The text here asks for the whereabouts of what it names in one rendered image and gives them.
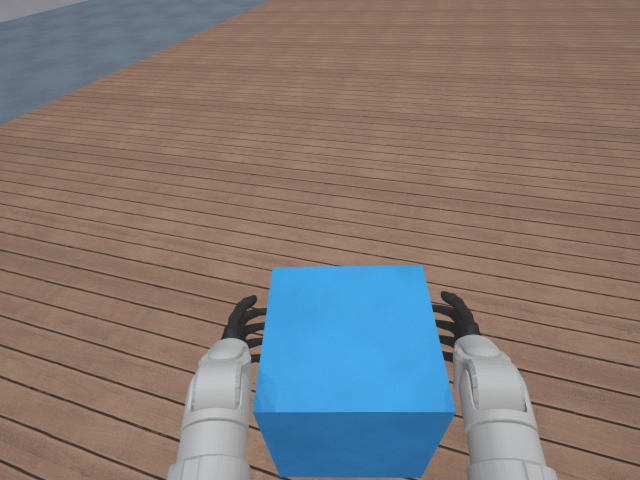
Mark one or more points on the robot left hand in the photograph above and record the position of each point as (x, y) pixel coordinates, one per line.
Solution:
(236, 327)

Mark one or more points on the carton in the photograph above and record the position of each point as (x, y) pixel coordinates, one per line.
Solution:
(352, 380)

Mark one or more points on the robot right hand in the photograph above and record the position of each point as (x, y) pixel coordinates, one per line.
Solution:
(461, 315)

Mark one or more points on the right robot forearm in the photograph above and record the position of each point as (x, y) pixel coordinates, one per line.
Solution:
(498, 417)

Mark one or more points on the left robot forearm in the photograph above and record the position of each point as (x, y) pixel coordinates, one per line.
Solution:
(216, 416)

